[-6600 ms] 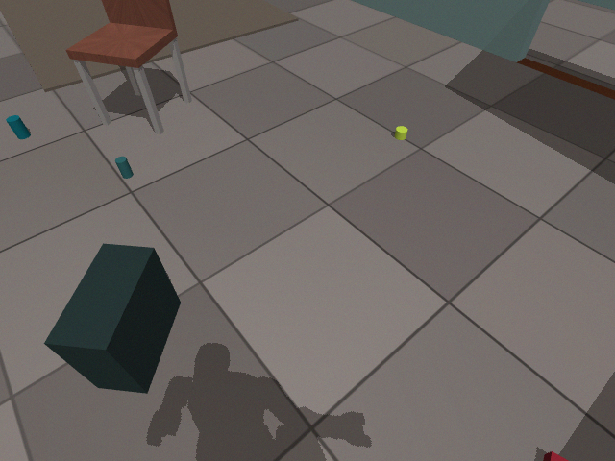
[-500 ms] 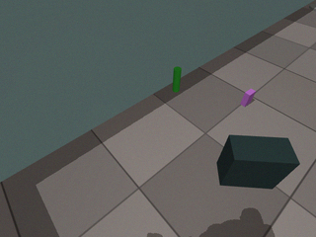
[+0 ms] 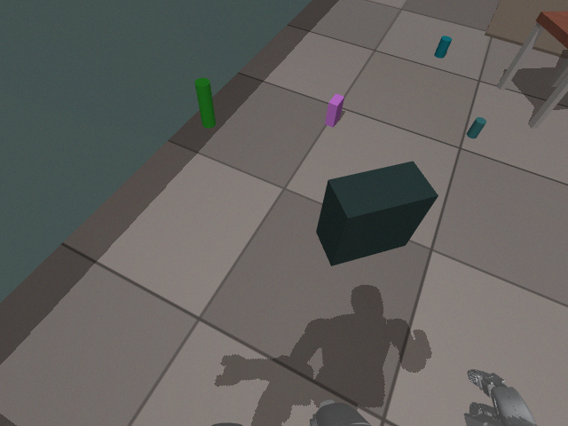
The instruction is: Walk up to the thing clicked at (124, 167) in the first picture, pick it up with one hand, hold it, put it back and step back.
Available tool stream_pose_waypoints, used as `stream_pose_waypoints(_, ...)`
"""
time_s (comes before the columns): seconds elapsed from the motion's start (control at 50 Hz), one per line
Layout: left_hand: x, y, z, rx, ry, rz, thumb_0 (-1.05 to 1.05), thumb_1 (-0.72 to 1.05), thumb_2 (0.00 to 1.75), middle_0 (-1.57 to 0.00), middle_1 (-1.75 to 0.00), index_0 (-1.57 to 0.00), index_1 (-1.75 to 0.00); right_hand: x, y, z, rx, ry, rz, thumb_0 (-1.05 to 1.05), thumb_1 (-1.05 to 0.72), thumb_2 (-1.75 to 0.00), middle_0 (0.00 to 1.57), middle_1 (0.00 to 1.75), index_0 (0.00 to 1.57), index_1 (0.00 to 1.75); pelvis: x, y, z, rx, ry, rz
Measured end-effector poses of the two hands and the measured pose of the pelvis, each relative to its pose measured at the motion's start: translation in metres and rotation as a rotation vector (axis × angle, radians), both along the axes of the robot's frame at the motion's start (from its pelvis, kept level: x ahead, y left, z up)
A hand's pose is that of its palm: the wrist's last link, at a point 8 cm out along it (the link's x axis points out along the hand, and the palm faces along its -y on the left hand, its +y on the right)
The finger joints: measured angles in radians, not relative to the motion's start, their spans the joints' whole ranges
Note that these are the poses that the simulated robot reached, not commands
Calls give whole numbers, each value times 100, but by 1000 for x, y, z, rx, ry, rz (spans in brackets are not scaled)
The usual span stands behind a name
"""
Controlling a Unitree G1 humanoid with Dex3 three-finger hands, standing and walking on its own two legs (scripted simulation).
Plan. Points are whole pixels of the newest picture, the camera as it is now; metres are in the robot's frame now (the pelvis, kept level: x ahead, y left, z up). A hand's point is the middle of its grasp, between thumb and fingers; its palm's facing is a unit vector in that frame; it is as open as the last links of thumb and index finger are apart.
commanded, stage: walk up
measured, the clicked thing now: (476, 128) +1.56 -1.01 -0.72
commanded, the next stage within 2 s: none
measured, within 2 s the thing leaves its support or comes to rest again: neither
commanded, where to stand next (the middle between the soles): +0.08 -0.02 m, yaw -89 degrees
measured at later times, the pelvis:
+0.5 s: pelvis +0.01 +0.00 -0.01, yaw -29 degrees
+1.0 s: pelvis +0.07 +0.03 -0.01, yaw -56 degrees
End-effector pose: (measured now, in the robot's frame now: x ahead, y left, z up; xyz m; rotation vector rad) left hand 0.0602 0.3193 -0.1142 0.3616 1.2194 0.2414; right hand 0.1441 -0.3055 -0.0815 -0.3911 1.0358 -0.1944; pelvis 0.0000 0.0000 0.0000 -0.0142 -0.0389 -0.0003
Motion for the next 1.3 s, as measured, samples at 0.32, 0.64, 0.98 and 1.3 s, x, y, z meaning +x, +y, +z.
stream_pose_waypoints(0.32, 139, -35, 32, 29, -60, -471, 1, 90, 90, -20, -30, -20, -30, -177, -13, -21, 67, 56, -396, 0, -90, -90, 21, 30, 21, 30, 0, 10, -2, 12, 28, -328)
stream_pose_waypoints(0.64, 247, -129, 30, -18, -191, -789, 0, 90, 90, -20, -30, -21, -30, -220, 1, -34, 62, 22, -672, 1, -90, -90, 21, 30, 21, 30, 40, 8, -14, 5, 6, -648)
stream_pose_waypoints(0.98, 331, -186, 10, -58, -55, -1087, 1, 90, 90, -20, -30, -20, -30, -295, 87, 5, -35, 56, -971, 0, -90, -90, 21, 30, 21, 30, 68, 33, -4, -8, 25, -966)
stream_pose_waypoints(1.3, 305, -260, 11, -41, -125, -1294, 0, 90, 90, -20, -30, -20, -30, -363, 139, -49, 72, 43, -1227, 1, -90, -90, 21, 30, 21, 30, 46, 25, -25, 13, 6, -1191)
